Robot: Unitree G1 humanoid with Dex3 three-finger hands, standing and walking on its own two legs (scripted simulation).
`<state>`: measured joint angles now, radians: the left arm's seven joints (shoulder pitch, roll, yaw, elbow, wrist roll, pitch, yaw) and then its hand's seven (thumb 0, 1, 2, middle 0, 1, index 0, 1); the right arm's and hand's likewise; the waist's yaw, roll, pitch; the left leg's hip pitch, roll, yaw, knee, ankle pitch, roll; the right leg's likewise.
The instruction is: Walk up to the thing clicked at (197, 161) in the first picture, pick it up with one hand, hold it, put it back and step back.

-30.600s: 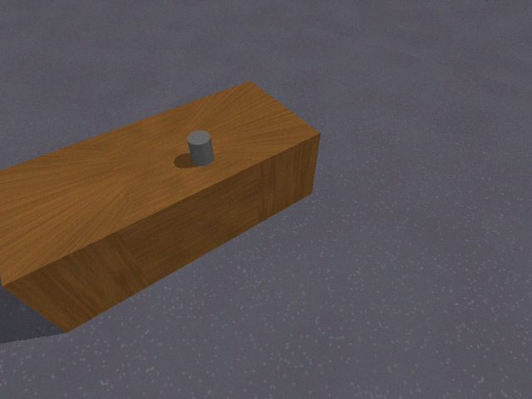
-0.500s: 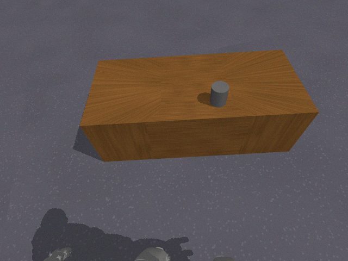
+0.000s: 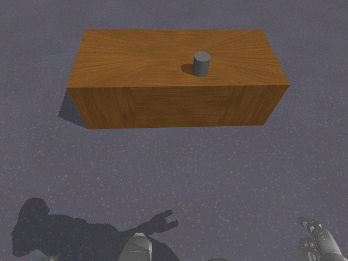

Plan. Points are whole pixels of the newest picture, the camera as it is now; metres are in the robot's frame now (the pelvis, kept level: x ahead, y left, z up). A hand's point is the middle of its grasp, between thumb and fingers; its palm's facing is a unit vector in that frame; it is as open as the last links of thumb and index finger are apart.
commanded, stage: step back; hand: right
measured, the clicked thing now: (201, 64) +1.08 -0.10 -0.30
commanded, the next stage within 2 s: stand in 1.20 s
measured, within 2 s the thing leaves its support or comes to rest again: neither
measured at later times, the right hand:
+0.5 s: hand out of the picture +0.00 -0.27 -0.13, palm faces -0.12 +0.93 -0.35, open 7.4 cm
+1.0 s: hand out of the picture +0.08 -0.27 -0.13, palm faces -0.17 +0.91 -0.38, open 7.4 cm
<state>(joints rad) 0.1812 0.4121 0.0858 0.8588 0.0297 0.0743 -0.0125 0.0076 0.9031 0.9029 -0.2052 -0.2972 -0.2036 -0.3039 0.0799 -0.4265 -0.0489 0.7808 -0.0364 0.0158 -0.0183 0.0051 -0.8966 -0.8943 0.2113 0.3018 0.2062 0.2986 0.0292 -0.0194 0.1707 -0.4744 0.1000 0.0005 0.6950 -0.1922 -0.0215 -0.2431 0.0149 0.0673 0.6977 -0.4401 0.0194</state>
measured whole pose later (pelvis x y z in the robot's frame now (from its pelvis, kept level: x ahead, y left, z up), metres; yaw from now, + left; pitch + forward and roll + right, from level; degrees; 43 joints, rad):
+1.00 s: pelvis -0.03 -0.02 +0.01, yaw +8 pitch -2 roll +1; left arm 0.17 0.38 0.04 1.00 0.01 0.00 0.00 0.01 0.90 0.90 -0.21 -0.30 -0.21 -0.30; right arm 0.17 -0.36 -0.05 1.02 -0.03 -0.02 0.00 0.01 -0.90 -0.89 0.21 0.30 0.20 0.30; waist 0.03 -0.02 0.09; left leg -0.32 0.01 0.01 0.61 -0.25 -0.01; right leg -0.26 -0.06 -0.03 0.66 -0.37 0.00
